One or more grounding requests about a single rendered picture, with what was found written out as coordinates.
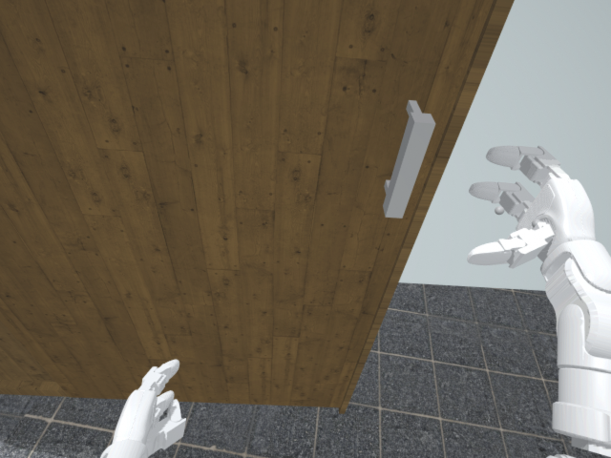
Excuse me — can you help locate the handle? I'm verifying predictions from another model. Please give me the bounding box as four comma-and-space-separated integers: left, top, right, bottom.
383, 100, 435, 219

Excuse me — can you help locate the robot right hand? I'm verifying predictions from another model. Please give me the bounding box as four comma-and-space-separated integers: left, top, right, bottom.
467, 146, 596, 269

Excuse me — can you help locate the robot left hand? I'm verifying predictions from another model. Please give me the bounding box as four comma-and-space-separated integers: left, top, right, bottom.
112, 360, 186, 457

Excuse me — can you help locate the robot right forearm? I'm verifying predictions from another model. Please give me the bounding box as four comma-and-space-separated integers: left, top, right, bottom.
540, 239, 611, 457

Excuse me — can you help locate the wardrobe door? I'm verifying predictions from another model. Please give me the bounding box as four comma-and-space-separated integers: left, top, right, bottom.
0, 0, 494, 407
0, 321, 55, 382

